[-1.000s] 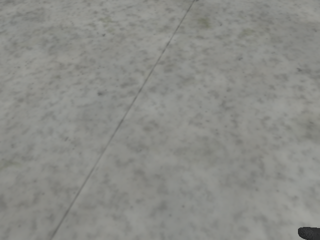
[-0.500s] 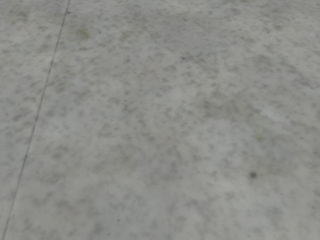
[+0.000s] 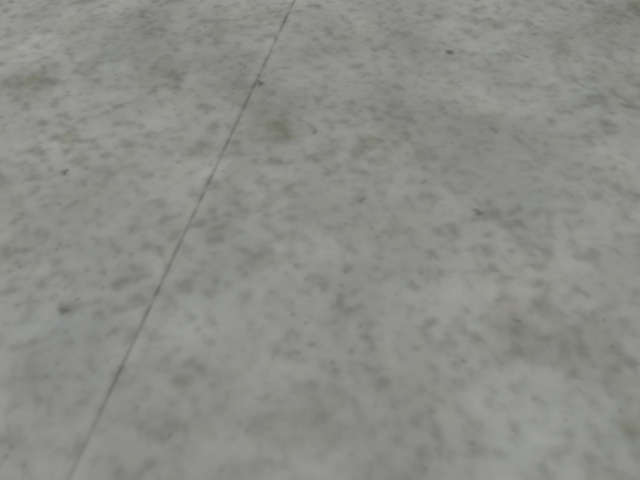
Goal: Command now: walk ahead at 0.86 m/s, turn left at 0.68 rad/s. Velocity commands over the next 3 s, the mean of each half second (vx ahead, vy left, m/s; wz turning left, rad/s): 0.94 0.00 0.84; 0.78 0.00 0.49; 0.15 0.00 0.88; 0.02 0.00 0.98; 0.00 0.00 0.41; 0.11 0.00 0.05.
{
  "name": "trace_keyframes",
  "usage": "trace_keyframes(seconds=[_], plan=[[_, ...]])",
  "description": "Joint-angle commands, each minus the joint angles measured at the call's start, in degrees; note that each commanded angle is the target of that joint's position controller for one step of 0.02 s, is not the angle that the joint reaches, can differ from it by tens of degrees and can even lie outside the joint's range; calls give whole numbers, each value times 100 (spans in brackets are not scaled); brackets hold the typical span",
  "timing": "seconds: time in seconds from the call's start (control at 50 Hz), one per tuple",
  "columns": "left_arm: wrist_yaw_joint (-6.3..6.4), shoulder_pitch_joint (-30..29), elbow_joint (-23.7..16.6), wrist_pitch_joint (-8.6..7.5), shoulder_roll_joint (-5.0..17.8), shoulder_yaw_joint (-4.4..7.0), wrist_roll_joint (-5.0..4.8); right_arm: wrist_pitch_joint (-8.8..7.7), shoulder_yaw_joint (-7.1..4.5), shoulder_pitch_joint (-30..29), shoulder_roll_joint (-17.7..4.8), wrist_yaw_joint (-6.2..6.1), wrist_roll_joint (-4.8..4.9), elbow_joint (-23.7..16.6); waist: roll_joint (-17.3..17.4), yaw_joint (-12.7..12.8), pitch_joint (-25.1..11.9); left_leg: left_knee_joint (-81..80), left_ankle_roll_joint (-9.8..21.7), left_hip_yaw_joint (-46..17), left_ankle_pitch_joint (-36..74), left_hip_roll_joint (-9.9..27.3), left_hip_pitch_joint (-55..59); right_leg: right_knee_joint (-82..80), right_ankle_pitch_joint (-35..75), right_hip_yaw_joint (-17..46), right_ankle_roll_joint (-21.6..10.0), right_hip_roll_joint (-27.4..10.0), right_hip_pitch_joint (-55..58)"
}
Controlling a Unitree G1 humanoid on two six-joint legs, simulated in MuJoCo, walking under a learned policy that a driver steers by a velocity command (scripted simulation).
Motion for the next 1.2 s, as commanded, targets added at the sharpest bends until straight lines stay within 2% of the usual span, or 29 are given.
trace_keyframes(seconds=[0.02, 0.06, 0.08, 0.1, 0.12, 0.14, 0.18, 0.24, 0.32, 0.44, 0.48, 0.52, 0.54, 0.56, 0.58, 0.62, 0.68, 0.74, 0.78, 0.86, 0.88, 0.94, 0.96, 0.98, 1.0, 1.02, 1.06, 1.12, 1.2], plan=[[46, -182, -99, -40, 871, 182, 41, -88, 40, -1014, -269, -34, 41, -765, -610, -70, 1074, -547, 553, 552, -850, -130, 79, 218, 3611, -373, -735, -1504, -487], [63, -176, -34, 78, 1187, 225, 56, -129, -94, 399, -536, -195, 129, -464, -832, -787, -7, -358, 889, 984, -1601, -973, 1999, 2570, 7510, -609, -724, -1507, -560], [85, -369, -146, 100, 1250, 213, 16, -201, -254, 1837, -852, -266, 85, -41, -504, -1482, -761, -916, 1057, 552, -1427, -1106, 3940, 4506, 7037, -644, -574, -1318, -1577], [-23, -165, -464, 18, 561, 7, -53, -183, -488, 2155, -1652, -381, 58, 92, 944, -1210, -1200, -1734, 1472, -2034, -3456, 233, 5710, 6544, 3166, -491, -274, -649, -3878], [-125, -624, -802, -137, 395, -57, -32, -178, -544, 1972, -1946, -386, 203, -15, 1489, -983, -1632, -3231, 1890, -5336, -4563, 1154, 6206, 7784, -331, 618, -151, 394, -5346], [-127, -1502, -1014, -208, 686, -27, 17, -171, -525, 1879, -1778, -401, 199, 41, 663, -1145, -846, -3396, 1665, -5127, -3563, 1080, 6040, 8033, 165, 1275, -283, 93, -6145], [-99, -1489, -959, -278, 528, -130, 5, -244, -439, 1685, -1350, -535, 153, 146, -158, -675, 50, -3234, 1380, -3666, -1732, 754, 4553, 7213, 639, 1148, -340, -448, -5726], [-144, -1225, -912, 46, 435, -183, 188, -379, -247, 1196, -869, -564, 243, 31, 57, -162, 388, -3452, 1391, -2656, -1113, 93, 3172, 6481, 383, 1088, -104, -657, -4997], [-228, -2511, -1422, 173, 315, -280, 126, -509, -233, 1534, -890, -570, 265, 95, 84, -405, 1033, -3968, 1383, -2396, -10, -204, 2455, 4942, 1159, 589, 152, -507, -5220], [-241, -3241, -1685, 56, 346, -338, -51, -549, -331, 1766, -1134, -637, 347, 307, 317, -713, 595, -3611, 922, -2487, 2968, -67, 3448, 2665, 2747, 611, -112, 92, -4025], [-137, -2331, -1395, 52, 641, -208, -70, -591, -362, 1587, -1345, -680, 330, 348, 335, -284, -80, -2769, 631, -2411, 4697, -34, 3824, 2486, 2434, 600, -277, 418, -2591], [99, -78, -784, 74, 1122, 60, -163, -622, -365, 1093, -1453, -646, 115, 373, 322, 1012, -1044, -272, 468, -2170, 4913, -135, 3474, 2639, 1576, 540, -410, 204, -520], [235, 932, -556, 53, 1414, 176, -21, -683, -188, 1091, -713, -661, 35, 327, -469, 1236, -1489, 1948, 432, -1832, 2237, -510, 2485, 2766, -414, 1722, -545, -796, 590], [158, 373, -565, 30, 1864, 263, 122, -678, 35, 2246, 52, -591, 411, 95, -2874, 97, -2193, 3607, 179, -1326, -1993, -1397, 987, 1259, -1222, 5548, -1297, -2384, 1359], [29, -431, -719, 59, 1280, 253, 36, -624, 63, 1996, -469, -642, 216, 304, -1578, 107, -1558, 3690, 333, -1239, -1433, -867, 373, 855, -2333, 5964, -1513, -2080, 668], [-49, -853, -555, 24, 492, 88, 15, -546, 39, 911, -653, -528, 65, 192, -7, 70, -255, 3166, 325, -1091, -827, -413, 439, 840, -1311, 4212, -1446, -1637, -970], [-71, -392, 43, -131, 224, -39, -16, -420, 177, 428, -270, -371, -18, -98, -337, -198, 370, 2578, 306, -1239, -1010, -199, 347, 576, -164, 2957, -1250, -1174, -1772], [-103, -169, 297, -264, 376, -39, -146, -391, 293, -270, -201, -324, -72, -449, -323, -313, 832, 1758, 167, -1166, -793, -92, -258, 51, 522, 2341, -1305, -1106, -2015], [-125, -458, 290, -312, 473, -42, -136, -450, 377, -689, -174, -288, -51, -618, -223, -443, 1115, 517, 44, -726, -140, -188, 57, -62, 2995, 1160, -1122, -884, -2338], [-153, -316, 442, -452, 691, -49, -258, -567, 471, -747, 39, -133, 54, -487, -397, -424, 724, -1178, 155, 269, 1590, -542, 1997, 299, 5661, 58, -714, -628, -2403], [51, -388, 181, -405, 1176, 89, -454, -671, 301, -628, -258, -204, 397, -600, -739, -430, 182, -1142, 98, 141, 1418, -774, 2229, 869, 6598, 133, -608, -710, -1757], [283, -771, -13, -57, 1164, 115, -315, -606, -123, 1117, -978, -310, 354, -198, -562, -1397, -738, -1867, 446, -111, 1910, -849, 4046, 3871, 6464, -20, -66, -572, -1788], [248, -544, -178, -52, 676, -5, -146, -512, -148, 1479, -1113, -409, 373, -49, 507, -1117, -810, -1865, 653, -1229, 3056, -81, 5250, 5755, 1351, 104, 146, 107, -3150], [138, 330, -328, -139, 192, -179, -21, -482, -173, 1196, -1548, -480, 87, -398, 1710, -458, -1594, -1206, 1820, -3562, 6134, 1259, 6636, 8163, -1745, 787, 389, 826, -4807], [42, 350, -474, -204, 611, -162, -259, -462, -246, 1123, -1394, -466, 17, -602, 791, -721, -2758, -1887, 2388, -4406, 4759, 1686, 6983, 8727, -1345, 1730, 316, 625, -5224], [59, -278, -680, -219, 922, -93, -333, -432, -271, 591, -1216, -479, 180, -853, 69, -669, -2129, -2179, 2180, -4024, 3602, 1277, 6157, 8166, -833, 1744, 133, 349, -5213], [175, -832, -832, -119, 883, -43, -182, -417, -185, 141, -864, -504, 422, -923, -656, -254, -831, -2670, 1813, -3469, 2886, 703, 4297, 7375, -539, 1626, 173, 122, -5101], [215, -1067, -1035, 21, 709, -32, -117, -360, -211, 168, -800, -576, 358, -828, -251, -23, -318, -2805, 1599, -2966, 3519, 290, 2986, 6268, -425, 1595, 314, 55, -4656], [220, -1813, -1318, 114, 412, -87, -133, -95, -328, 265, -1039, -840, 450, -749, 46, -99, -634, -2476, 1026, -2714, 3674, -288, 2427, 4567, 650, 1388, 437, 529, -4189]])
Next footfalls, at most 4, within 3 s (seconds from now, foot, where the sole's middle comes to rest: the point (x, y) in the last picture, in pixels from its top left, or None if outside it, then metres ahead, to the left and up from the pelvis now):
0.08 left None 0.22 0.11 -0.76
0.54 right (295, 381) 0.72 0.12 -0.76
0.96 left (155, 286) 0.96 0.50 -0.76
1.40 right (159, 221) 1.19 0.54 -0.76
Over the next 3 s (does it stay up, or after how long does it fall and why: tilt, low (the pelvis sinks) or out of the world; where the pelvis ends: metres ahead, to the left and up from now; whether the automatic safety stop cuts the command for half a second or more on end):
stays up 1.02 0.55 0.01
